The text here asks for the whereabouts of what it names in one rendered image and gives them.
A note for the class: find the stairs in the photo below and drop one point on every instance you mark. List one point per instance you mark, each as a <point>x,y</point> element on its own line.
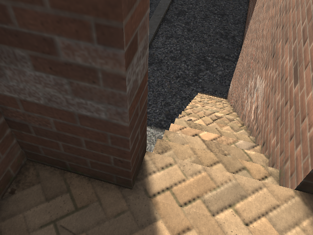
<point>210,133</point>

